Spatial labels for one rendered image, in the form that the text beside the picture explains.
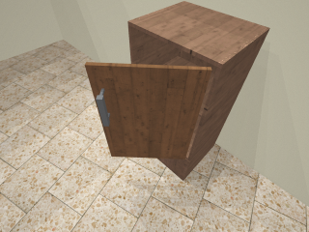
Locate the cupboard door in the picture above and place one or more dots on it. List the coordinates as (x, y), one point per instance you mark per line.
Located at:
(153, 108)

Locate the handle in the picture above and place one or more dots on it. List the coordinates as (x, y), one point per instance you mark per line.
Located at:
(104, 115)

